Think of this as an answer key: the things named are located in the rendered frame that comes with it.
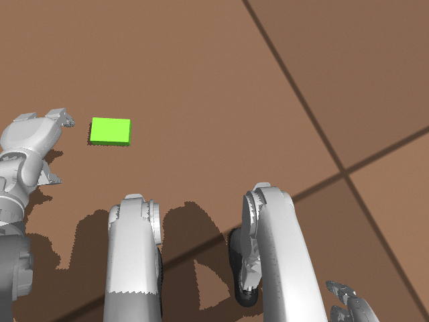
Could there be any right robot foot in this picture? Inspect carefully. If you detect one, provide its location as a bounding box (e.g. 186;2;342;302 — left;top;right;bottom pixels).
229;228;258;307

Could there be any small box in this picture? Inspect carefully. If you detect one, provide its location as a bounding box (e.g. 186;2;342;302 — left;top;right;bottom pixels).
90;117;132;146

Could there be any right robot hand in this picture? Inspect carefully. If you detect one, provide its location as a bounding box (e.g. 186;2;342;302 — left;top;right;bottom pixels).
326;280;379;322

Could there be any left robot hand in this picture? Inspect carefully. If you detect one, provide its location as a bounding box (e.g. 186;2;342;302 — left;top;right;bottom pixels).
0;108;75;186

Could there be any left robot arm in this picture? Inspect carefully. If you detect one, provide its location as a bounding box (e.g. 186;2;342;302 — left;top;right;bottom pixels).
0;148;44;322

